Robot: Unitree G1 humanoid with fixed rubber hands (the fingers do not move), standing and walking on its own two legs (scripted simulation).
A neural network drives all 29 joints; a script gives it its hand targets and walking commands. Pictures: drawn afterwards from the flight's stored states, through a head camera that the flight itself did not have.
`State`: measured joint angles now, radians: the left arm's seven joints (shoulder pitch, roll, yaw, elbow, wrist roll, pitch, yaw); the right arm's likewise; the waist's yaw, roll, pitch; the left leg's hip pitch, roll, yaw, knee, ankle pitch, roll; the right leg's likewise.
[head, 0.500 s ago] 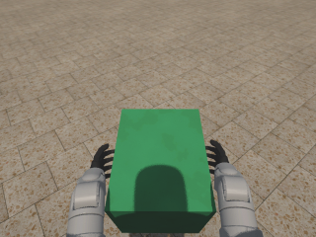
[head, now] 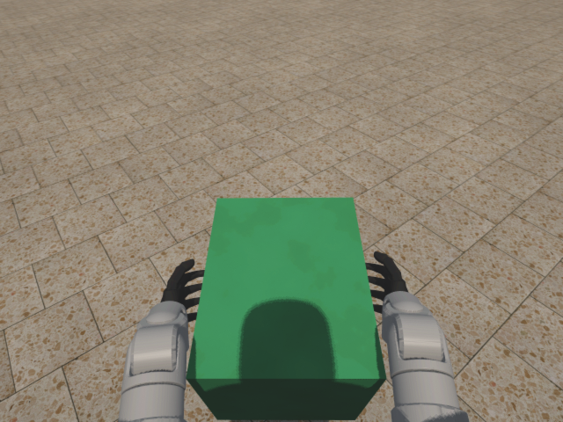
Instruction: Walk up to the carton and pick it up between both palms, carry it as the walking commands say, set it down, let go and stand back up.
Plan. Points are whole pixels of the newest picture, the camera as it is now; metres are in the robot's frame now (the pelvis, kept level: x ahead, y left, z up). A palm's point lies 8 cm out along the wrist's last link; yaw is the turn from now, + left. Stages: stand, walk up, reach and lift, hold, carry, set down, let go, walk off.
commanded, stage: hold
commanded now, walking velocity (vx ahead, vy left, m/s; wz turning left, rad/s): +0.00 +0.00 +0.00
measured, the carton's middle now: (285, 308) +0.32 +0.00 -0.03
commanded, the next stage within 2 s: carry in 0.12 s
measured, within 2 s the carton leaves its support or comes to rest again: neither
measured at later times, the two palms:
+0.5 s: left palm (127, 308) +0.28 +0.22 +0.06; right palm (354, 309) +0.27 -0.09 +0.05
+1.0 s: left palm (30, 319) +0.25 +0.34 +0.07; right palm (269, 345) +0.22 +0.02 +0.06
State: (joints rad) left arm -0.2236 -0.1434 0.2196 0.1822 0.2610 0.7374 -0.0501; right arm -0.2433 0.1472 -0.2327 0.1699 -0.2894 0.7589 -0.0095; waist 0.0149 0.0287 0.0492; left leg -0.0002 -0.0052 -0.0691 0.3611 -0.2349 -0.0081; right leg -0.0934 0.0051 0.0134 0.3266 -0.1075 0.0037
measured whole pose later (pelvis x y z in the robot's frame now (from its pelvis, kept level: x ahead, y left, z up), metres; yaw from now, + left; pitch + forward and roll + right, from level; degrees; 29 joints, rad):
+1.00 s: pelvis -0.03 +0.22 -0.03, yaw -7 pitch +4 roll +0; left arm -0.15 -0.13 0.15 -0.35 0.10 1.19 0.04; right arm -0.15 0.13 -0.14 -0.32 -0.13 1.16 -0.08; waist 0.00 0.03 -0.13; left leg -0.46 -0.04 0.21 0.64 -0.27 0.13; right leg -0.39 -0.06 -0.17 0.66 -0.32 -0.03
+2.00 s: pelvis -0.05 +0.62 -0.02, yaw -9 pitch +4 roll -1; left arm -0.10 -0.13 0.15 -0.39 0.11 1.21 0.04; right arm -0.15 0.13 -0.12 -0.30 -0.12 1.16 -0.08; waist 0.01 -0.04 -0.07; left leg -0.42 0.05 0.07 0.59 -0.24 0.01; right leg -0.55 -0.14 -0.06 1.02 -0.55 0.08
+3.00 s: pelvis -0.07 +1.00 -0.01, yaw -9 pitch +3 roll +2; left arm -0.09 -0.13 0.11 -0.39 0.10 1.19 0.04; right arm -0.11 0.13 -0.14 -0.38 -0.11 1.19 -0.08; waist -0.04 0.01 -0.05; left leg -0.55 0.02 -0.01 0.96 -0.36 -0.04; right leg -0.33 -0.14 -0.14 0.54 -0.25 0.03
